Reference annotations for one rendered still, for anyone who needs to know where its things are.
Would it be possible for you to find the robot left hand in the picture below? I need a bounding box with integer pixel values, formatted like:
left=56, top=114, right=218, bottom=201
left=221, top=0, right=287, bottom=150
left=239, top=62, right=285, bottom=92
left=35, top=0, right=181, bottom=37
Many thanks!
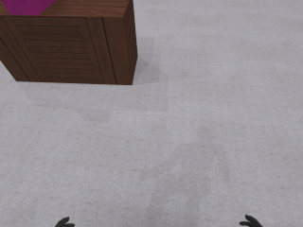
left=55, top=217, right=75, bottom=227

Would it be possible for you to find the pedestal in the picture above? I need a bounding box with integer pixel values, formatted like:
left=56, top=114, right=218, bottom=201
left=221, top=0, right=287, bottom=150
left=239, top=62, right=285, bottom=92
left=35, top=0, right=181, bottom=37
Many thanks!
left=0, top=0, right=138, bottom=85

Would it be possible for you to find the carton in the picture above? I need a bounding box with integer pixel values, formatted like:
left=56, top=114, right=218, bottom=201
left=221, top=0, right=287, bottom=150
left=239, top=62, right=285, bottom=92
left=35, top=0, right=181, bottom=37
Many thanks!
left=2, top=0, right=56, bottom=16

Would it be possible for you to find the robot right hand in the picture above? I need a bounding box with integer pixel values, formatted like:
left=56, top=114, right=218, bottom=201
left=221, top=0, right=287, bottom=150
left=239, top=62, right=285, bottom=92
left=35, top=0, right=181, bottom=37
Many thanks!
left=240, top=215, right=262, bottom=227

